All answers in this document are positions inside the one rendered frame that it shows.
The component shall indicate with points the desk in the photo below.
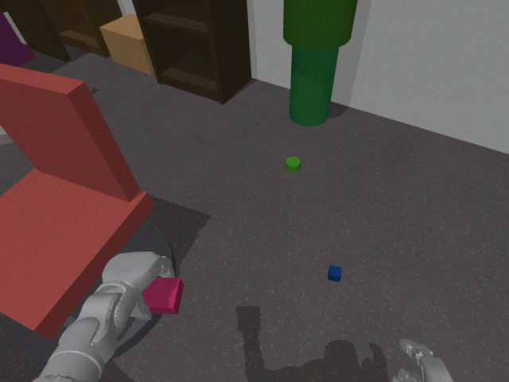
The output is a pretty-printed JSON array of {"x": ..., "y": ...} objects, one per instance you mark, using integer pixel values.
[{"x": 35, "y": 26}]

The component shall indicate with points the office chair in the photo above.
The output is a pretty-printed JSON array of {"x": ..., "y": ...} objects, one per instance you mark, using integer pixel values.
[
  {"x": 64, "y": 220},
  {"x": 12, "y": 52}
]

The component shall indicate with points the left robot hand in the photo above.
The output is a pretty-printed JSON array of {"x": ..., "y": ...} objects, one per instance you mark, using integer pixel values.
[{"x": 138, "y": 269}]

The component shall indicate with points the potted plant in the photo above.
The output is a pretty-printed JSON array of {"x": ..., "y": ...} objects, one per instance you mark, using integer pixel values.
[{"x": 315, "y": 29}]

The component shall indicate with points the bookshelf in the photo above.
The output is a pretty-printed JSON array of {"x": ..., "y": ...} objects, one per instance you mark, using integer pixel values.
[
  {"x": 198, "y": 46},
  {"x": 77, "y": 22}
]

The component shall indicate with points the left robot arm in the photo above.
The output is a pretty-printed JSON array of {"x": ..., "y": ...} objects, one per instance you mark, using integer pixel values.
[{"x": 90, "y": 342}]

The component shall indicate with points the right robot hand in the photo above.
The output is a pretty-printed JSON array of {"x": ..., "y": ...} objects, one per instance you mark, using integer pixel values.
[{"x": 432, "y": 369}]

